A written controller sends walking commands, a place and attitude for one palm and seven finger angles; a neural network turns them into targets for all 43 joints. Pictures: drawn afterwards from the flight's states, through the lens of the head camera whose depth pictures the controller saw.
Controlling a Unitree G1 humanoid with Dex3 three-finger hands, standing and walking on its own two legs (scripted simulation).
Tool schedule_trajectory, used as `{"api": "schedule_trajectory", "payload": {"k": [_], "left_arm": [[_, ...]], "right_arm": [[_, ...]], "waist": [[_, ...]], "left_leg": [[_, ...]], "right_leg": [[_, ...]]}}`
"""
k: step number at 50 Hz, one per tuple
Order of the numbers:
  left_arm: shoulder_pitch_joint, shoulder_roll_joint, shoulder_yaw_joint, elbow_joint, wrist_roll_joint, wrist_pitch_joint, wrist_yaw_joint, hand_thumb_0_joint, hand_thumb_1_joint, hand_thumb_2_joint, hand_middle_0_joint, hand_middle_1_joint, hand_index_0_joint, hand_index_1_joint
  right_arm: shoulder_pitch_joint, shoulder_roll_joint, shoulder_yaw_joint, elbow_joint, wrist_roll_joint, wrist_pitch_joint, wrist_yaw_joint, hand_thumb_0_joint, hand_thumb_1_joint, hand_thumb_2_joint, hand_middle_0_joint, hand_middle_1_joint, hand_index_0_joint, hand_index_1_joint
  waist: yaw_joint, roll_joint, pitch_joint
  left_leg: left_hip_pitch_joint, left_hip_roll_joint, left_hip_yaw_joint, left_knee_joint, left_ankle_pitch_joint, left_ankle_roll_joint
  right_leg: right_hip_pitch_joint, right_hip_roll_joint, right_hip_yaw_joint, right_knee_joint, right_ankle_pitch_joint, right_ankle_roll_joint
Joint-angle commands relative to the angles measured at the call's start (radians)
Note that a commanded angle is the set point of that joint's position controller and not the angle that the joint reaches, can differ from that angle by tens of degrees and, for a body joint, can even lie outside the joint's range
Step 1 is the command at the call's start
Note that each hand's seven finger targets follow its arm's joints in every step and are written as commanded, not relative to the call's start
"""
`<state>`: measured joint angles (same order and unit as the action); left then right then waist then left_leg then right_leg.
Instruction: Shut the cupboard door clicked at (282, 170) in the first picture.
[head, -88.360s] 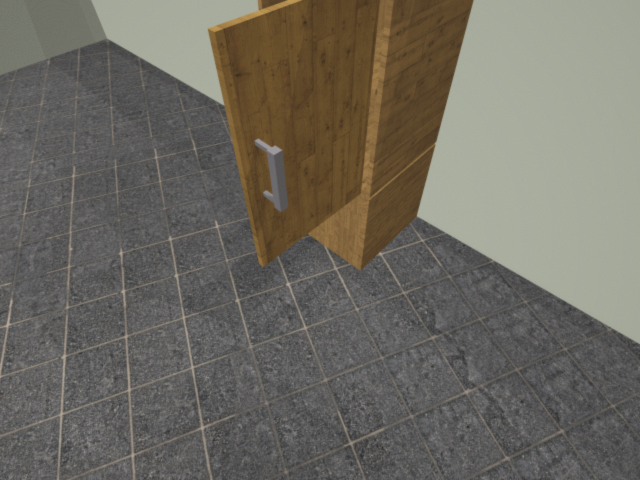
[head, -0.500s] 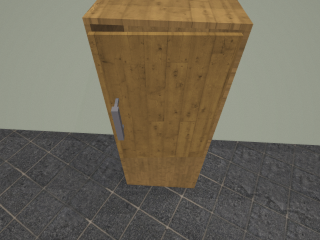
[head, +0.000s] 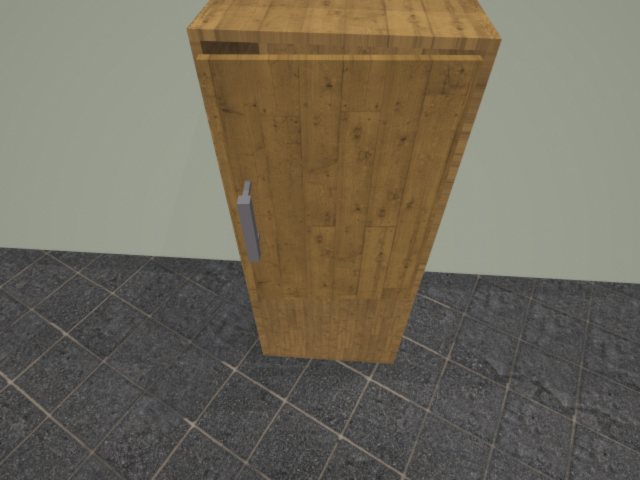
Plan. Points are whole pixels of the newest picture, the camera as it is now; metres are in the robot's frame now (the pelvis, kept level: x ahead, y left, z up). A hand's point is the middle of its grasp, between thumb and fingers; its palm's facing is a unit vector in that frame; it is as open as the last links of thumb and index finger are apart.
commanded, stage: come to a stop and stand still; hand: left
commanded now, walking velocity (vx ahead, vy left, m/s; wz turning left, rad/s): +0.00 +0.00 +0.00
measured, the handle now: (251, 222) +0.55 +0.17 -0.04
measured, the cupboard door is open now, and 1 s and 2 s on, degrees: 4 4 4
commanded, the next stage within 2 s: look again from close up in 0.30 s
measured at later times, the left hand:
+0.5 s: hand out of the picture +0.02 +0.20 -0.17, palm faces +0.00 -0.97 -0.25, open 7.4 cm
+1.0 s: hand out of the picture +0.05 +0.20 -0.16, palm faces -0.02 -0.96 -0.28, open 7.4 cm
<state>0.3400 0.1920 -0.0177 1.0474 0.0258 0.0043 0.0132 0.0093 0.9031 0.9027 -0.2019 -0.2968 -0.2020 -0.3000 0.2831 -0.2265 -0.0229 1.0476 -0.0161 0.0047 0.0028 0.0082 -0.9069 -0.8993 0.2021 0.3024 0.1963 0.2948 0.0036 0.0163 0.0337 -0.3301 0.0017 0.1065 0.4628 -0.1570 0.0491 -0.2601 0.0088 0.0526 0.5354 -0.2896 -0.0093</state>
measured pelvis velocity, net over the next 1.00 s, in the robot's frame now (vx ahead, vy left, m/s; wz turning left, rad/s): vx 0.04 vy -0.02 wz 0.02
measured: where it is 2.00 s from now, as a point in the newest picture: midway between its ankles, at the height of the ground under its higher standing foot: outside the picture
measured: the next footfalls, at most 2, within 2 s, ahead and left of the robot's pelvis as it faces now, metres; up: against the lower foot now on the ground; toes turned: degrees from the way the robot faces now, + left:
none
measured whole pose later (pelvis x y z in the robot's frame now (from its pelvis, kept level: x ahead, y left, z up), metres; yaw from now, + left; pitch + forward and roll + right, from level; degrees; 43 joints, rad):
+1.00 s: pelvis +0.04 -0.02 +0.01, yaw +1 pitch +0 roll +0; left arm 0.25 0.28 -0.01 1.09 0.02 -0.01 0.00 0.01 0.90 0.90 -0.20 -0.30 -0.20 -0.30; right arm 0.21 -0.28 -0.01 1.09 -0.01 -0.02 0.01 0.01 -0.91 -0.90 0.20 0.30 0.20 0.29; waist 0.01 0.00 0.02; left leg -0.29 0.00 0.06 0.40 -0.11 0.02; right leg -0.20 0.02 0.02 0.45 -0.25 -0.01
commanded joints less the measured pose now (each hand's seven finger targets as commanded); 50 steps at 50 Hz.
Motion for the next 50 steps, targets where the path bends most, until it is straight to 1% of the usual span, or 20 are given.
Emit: {"api": "schedule_trajectory", "payload": {"k": [1,6,8,9,10,16,19,23,26,28,30,32,36,38,41,42,45,47,49,50], "left_arm": [[0.003,0.147,0.029,-0.038,-0.004,-0.028,0.01,0.0,0.9,0.9,-0.2,-0.3,-0.2,-0.3],[-0.006,0.158,0.032,-0.024,-0.004,-0.027,0.008,0.0,0.9,0.9,-0.2,-0.3,-0.2,-0.3],[-0.008,0.16,0.033,-0.018,-0.003,-0.027,0.007,0.0,0.9,0.9,-0.2,-0.3,-0.2,-0.3],[-0.003,0.161,0.034,-0.014,-0.003,-0.027,0.005,0.0,0.9,0.9,-0.2,-0.3,-0.2,-0.3],[-0.002,0.16,0.034,-0.014,-0.002,-0.026,0.004,0.0,0.9,0.9,-0.2,-0.3,-0.2,-0.3],[-0.016,0.177,0.04,-0.014,-0.001,-0.024,0.0,0.0,0.9,0.9,-0.2,-0.3,-0.2,-0.3],[-0.036,0.193,0.044,-0.022,-0.001,-0.026,-0.002,0.0,0.9,0.9,-0.2,-0.3,-0.2,-0.3],[-0.058,0.203,0.046,-0.028,-0.002,-0.028,-0.003,0.0,0.9,0.9,-0.2,-0.3,-0.2,-0.3],[-0.062,0.217,0.046,-0.028,-0.002,-0.028,-0.005,0.0,0.9,0.9,-0.2,-0.3,-0.2,-0.3],[-0.07,0.223,0.046,-0.028,-0.001,-0.029,-0.004,0.0,0.9,0.9,-0.2,-0.3,-0.2,-0.3],[-0.078,0.233,0.045,-0.027,-0.003,-0.031,-0.005,0.0,0.9,0.9,-0.2,-0.3,-0.2,-0.3],[-0.085,0.235,0.044,-0.029,-0.004,-0.032,-0.005,0.0,0.9,0.9,-0.2,-0.3,-0.2,-0.3],[-0.09,0.244,0.042,-0.023,-0.005,-0.032,-0.004,0.0,0.9,0.9,-0.2,-0.3,-0.2,-0.3],[-0.092,0.245,0.042,-0.02,-0.005,-0.033,-0.002,0.0,0.9,0.9,-0.2,-0.3,-0.2,-0.3],[-0.084,0.249,0.041,-0.014,-0.004,-0.029,-0.004,0.0,0.9,0.9,-0.2,-0.3,-0.2,-0.3],[-0.079,0.24,0.04,-0.013,-0.004,-0.03,-0.003,0.0,0.9,0.9,-0.2,-0.3,-0.2,-0.3],[-0.086,0.244,0.037,-0.009,-0.007,-0.036,-0.003,0.0,0.9,0.9,-0.2,-0.3,-0.2,-0.3],[-0.1,0.246,0.036,-0.012,-0.007,-0.038,0.0,0.0,0.9,0.9,-0.2,-0.3,-0.2,-0.3],[-0.103,0.248,0.034,-0.013,-0.008,-0.039,0.001,0.0,0.9,0.9,-0.2,-0.3,-0.2,-0.3],[-0.079,0.2,0.026,0.001,-0.01,-0.033,0.002,0.0,0.9,0.9,-0.2,-0.3,-0.2,-0.3]], "right_arm": [[-0.008,-0.129,-0.029,-0.049,0.001,-0.026,-0.014,0.0,-0.9,-0.9,0.2,0.3,0.2,0.3],[-0.008,-0.139,-0.032,-0.036,0.001,-0.028,-0.016,0.0,-0.9,-0.9,0.2,0.3,0.2,0.3],[-0.02,-0.145,-0.033,-0.033,0.001,-0.031,-0.017,0.0,-0.9,-0.9,0.2,0.3,0.2,0.3],[-0.025,-0.15,-0.033,-0.033,0.001,-0.031,-0.017,0.0,-0.9,-0.9,0.2,0.3,0.2,0.3],[-0.032,-0.153,-0.034,-0.033,0.0,-0.03,-0.017,0.0,-0.9,-0.9,0.2,0.3,0.2,0.3],[-0.053,-0.168,-0.039,-0.036,-0.002,-0.031,-0.017,0.0,-0.9,-0.9,0.2,0.3,0.2,0.3],[-0.061,-0.179,-0.041,-0.04,-0.002,-0.031,-0.016,0.0,-0.9,-0.9,0.2,0.3,0.2,0.3],[-0.07,-0.192,-0.04,-0.04,-0.002,-0.037,-0.017,0.0,-0.9,-0.9,0.2,0.3,0.2,0.3],[-0.082,-0.203,-0.038,-0.042,-0.002,-0.037,-0.014,0.0,-0.9,-0.9,0.2,0.3,0.2,0.3],[-0.088,-0.204,-0.038,-0.04,-0.001,-0.036,-0.014,0.0,-0.9,-0.9,0.2,0.3,0.2,0.3],[-0.084,-0.21,-0.037,-0.039,-0.001,-0.036,-0.013,0.0,-0.9,-0.9,0.2,0.3,0.2,0.3],[-0.084,-0.206,-0.034,-0.035,0.0,-0.038,-0.013,0.0,-0.9,-0.9,0.2,0.3,0.2,0.3],[-0.092,-0.223,-0.031,-0.031,0.0,-0.039,-0.011,0.0,-0.9,-0.9,0.2,0.3,0.2,0.3],[-0.094,-0.223,-0.029,-0.028,0.0,-0.041,-0.012,0.0,-0.9,-0.9,0.2,0.3,0.2,0.3],[-0.091,-0.23,-0.028,-0.024,-0.001,-0.037,-0.01,0.0,-0.9,-0.9,0.2,0.3,0.2,0.3],[-0.092,-0.215,-0.026,-0.023,0.0,-0.037,-0.011,0.0,-0.9,-0.9,0.2,0.3,0.2,0.3],[-0.089,-0.218,-0.024,-0.018,0.001,-0.042,-0.012,0.0,-0.9,-0.9,0.2,0.3,0.2,0.3],[-0.085,-0.21,-0.022,-0.015,0.003,-0.042,-0.012,0.0,-0.9,-0.9,0.2,0.3,0.2,0.3],[-0.089,-0.214,-0.019,-0.01,0.003,-0.041,-0.011,0.0,-0.9,-0.9,0.2,0.3,0.2,0.3],[-0.072,-0.165,-0.007,0.0,0.0,-0.037,-0.009,0.0,-0.9,-0.9,0.2,0.3,0.2,0.3]], "waist": [[-0.013,-0.021,0.029],[-0.014,-0.022,0.034],[-0.009,0.001,0.04],[-0.004,0.002,0.027],[-0.001,0.003,0.038],[0.003,0.001,0.031],[0.002,-0.019,0.025],[0.001,-0.012,0.005],[0.003,-0.01,0.011],[0.002,-0.012,0.026],[-0.003,-0.03,0.008],[-0.004,-0.019,0.008],[-0.003,-0.005,0.008],[-0.002,-0.009,0.011],[0.0,-0.004,0.014],[0.003,-0.006,0.027],[-0.004,-0.019,-0.011],[-0.008,-0.038,0.0],[-0.01,-0.026,0.002],[-0.011,-0.035,-0.005]], "left_leg": [[0.084,0.105,-0.17,-0.134,-0.315,-0.007],[0.075,0.105,-0.177,-0.132,-0.326,-0.009],[0.063,0.113,-0.19,-0.149,-0.337,-0.006],[0.058,0.116,-0.192,-0.155,-0.351,-0.005],[0.044,0.115,-0.191,-0.156,-0.363,-0.006],[0.037,0.111,-0.195,-0.16,-0.368,-0.007],[0.041,0.106,-0.194,-0.149,-0.356,-0.007],[0.046,0.114,-0.21,-0.166,-0.341,-0.004],[0.043,0.116,-0.215,-0.176,-0.361,-0.004],[0.039,0.112,-0.216,-0.174,-0.345,-0.003],[0.062,0.105,-0.205,-0.158,-0.319,-0.007],[0.077,0.11,-0.208,-0.162,-0.294,-0.005],[0.066,0.121,-0.226,-0.196,-0.336,-0.005],[0.07,0.124,-0.229,-0.201,-0.308,-0.002],[0.06,0.123,-0.233,-0.216,-0.353,-0.005],[0.063,0.122,-0.229,-0.21,-0.32,-0.003],[0.108,0.114,-0.21,-0.183,-0.246,-0.008],[0.119,0.117,-0.205,-0.176,-0.211,-0.01],[0.126,0.113,-0.199,-0.173,-0.201,-0.015],[0.133,0.115,-0.195,-0.172,-0.218,-0.021]], "right_leg": [[-0.157,-0.07,0.118,-0.178,-0.26,-0.054],[-0.16,-0.071,0.117,-0.186,-0.274,-0.053],[-0.143,-0.065,0.106,-0.169,-0.238,-0.05],[-0.128,-0.063,0.1,-0.163,-0.233,-0.049],[-0.127,-0.062,0.099,-0.165,-0.238,-0.048],[-0.116,-0.065,0.093,-0.165,-0.234,-0.047],[-0.113,-0.07,0.101,-0.174,-0.24,-0.049],[-0.084,-0.069,0.09,-0.16,-0.197,-0.047],[-0.086,-0.075,0.092,-0.175,-0.223,-0.044],[-0.09,-0.08,0.101,-0.185,-0.22,-0.046],[-0.093,-0.086,0.108,-0.199,-0.229,-0.046],[-0.092,-0.086,0.105,-0.199,-0.201,-0.047],[-0.077,-0.086,0.097,-0.2,-0.204,-0.041],[-0.063,-0.088,0.094,-0.198,-0.162,-0.043],[-0.065,-0.085,0.09,-0.203,-0.201,-0.039],[-0.064,-0.088,0.087,-0.203,-0.166,-0.041],[-0.055,-0.101,0.101,-0.222,-0.142,-0.043],[-0.057,-0.101,0.101,-0.228,-0.117,-0.043],[-0.06,-0.103,0.111,-0.24,-0.126,-0.043],[-0.062,-0.101,0.103,-0.239,-0.144,-0.037]]}}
